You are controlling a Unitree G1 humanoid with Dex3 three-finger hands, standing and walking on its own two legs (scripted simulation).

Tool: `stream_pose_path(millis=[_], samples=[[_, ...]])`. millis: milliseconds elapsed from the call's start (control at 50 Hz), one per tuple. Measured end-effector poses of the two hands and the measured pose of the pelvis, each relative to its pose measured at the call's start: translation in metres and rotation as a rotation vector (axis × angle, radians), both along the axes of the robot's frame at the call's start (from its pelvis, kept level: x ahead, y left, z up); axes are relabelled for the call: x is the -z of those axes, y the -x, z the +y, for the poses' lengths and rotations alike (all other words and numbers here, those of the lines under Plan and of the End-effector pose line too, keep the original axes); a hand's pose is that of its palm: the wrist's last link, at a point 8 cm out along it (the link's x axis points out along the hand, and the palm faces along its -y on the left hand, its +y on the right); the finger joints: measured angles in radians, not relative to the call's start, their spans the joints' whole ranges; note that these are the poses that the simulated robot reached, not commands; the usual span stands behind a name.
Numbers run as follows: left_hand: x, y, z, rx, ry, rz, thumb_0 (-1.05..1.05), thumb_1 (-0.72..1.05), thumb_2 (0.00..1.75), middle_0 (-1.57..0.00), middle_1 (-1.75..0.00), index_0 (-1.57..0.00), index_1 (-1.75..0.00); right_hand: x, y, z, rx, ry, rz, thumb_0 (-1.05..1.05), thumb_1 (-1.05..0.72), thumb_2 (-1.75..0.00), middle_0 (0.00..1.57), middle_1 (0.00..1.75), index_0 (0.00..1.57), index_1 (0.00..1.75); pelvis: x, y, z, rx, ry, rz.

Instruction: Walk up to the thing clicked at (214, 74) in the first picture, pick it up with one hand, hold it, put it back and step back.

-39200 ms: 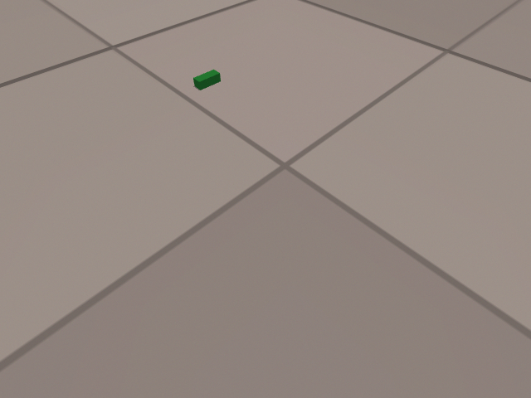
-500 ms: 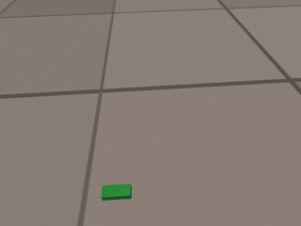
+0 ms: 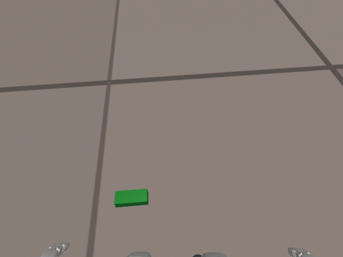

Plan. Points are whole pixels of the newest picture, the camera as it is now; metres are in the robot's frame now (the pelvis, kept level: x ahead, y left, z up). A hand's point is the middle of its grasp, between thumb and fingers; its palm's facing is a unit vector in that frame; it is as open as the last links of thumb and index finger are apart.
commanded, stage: step back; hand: left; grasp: from above
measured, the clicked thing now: (131, 197) +0.45 +0.25 -0.74
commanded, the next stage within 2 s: none
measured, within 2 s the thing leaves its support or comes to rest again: neither
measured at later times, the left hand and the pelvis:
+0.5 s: hand out of the picture +0.04 +0.30 -0.17, palm faces -0.12 -0.92 -0.36, open 7.4 cm; pelvis -0.09 +0.04 -0.01, yaw -5 degrees
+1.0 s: hand out of the picture -0.07 +0.28 -0.15, palm faces -0.03 -0.93 -0.36, open 7.4 cm; pelvis -0.23 +0.03 -0.02, yaw -1 degrees
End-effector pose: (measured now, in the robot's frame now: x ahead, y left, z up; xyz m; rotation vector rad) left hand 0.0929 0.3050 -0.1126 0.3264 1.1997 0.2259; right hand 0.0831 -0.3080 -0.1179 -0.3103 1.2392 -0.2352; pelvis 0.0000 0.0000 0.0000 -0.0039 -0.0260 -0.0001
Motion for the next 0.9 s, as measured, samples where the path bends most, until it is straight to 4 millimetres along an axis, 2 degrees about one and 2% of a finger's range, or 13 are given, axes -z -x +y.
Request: stream_pose_path(millis=[100, 180, 260, 360, 460, 540, 640, 780, 900], samples=[[0.006, -0.007, 0.021, 0.057, -0.017, -0.032, 0.01, 0.9, 0.9, -0.2, -0.3, -0.2, -0.3, -0.008, 0.018, 0.004, 0.003, 0.047, -0.001, 0.0, -0.91, -0.9, 0.2, 0.3, 0.2, 0.3, 0.005, 0.018, 0.018, 0.007, -0.016, 0.013], [0.02, -0.017, 0.039, 0.076, -0.005, -0.079, 0.01, 0.9, 0.9, -0.2, -0.3, -0.2, -0.3, -0.008, 0.046, 0.014, -0.003, 0.1, 0.017, 0.0, -0.91, -0.9, 0.2, 0.3, 0.2, 0.3, 0.017, 0.033, 0.035, 0.009, -0.011, 0.016], [0.021, -0.011, 0.042, 0.09, 0.003, -0.071, 0.0, 0.9, 0.9, -0.2, -0.3, -0.2, -0.3, -0.017, 0.076, 0.03, 0.018, 0.096, 0.048, 0.0, -0.91, -0.9, 0.2, 0.3, 0.2, 0.3, 0.01, 0.046, 0.043, 0.017, 0.006, 0.005], [0.019, 0.013, 0.041, 0.111, 0.023, -0.037, 0.0, 0.9, 0.9, -0.2, -0.3, -0.2, -0.3, -0.019, 0.099, 0.041, 0.044, 0.093, 0.036, 0.01, -0.91, -0.9, 0.2, 0.3, 0.2, 0.3, 0.005, 0.06, 0.049, 0.045, 0.014, 0.005], [0.019, 0.041, 0.041, 0.122, 0.01, 0.006, 0.0, 0.9, 0.9, -0.2, -0.3, -0.2, -0.3, -0.012, 0.113, 0.044, 0.055, 0.073, -0.01, 0.01, -0.9, -0.9, 0.21, 0.3, 0.2, 0.3, 0.008, 0.078, 0.048, 0.073, 0.005, -0.001], [0.016, 0.06, 0.035, 0.132, -0.012, 0.007, 0.01, 0.9, 0.9, -0.2, -0.3, -0.2, -0.3, -0.001, 0.128, 0.037, 0.053, 0.052, -0.034, 0.0, -0.9, -0.9, 0.21, 0.3, 0.2, 0.3, 0.013, 0.097, 0.041, 0.092, -0.004, -0.008], [0.007, 0.087, 0.021, 0.138, -0.038, -0.026, 0.01, 0.9, 0.9, -0.2, -0.3, -0.2, -0.3, 0.015, 0.147, 0.019, 0.065, 0.021, -0.06, 0.01, -0.9, -0.9, 0.21, 0.3, 0.2, 0.3, 0.02, 0.123, 0.025, 0.098, 0.013, -0.025], [-0.015, 0.122, 0.007, 0.112, -0.036, -0.083, 0.01, 0.9, 0.9, -0.2, -0.3, -0.2, -0.3, 0.006, 0.176, 0.007, 0.044, 0.018, -0.055, 0.01, -0.91, -0.9, 0.2, 0.3, 0.2, 0.3, 0.007, 0.156, 0.017, 0.084, -0.037, -0.015], [-0.015, 0.143, 0.008, 0.111, -0.028, -0.16, 0.01, 0.9, 0.9, -0.2, -0.3, -0.2, -0.3, 0.002, 0.21, 0.005, -0.009, 0.054, -0.016, 0.01, -0.91, -0.9, 0.2, 0.3, 0.2, 0.3, 0.009, 0.192, 0.02, 0.039, -0.028, -0.005]])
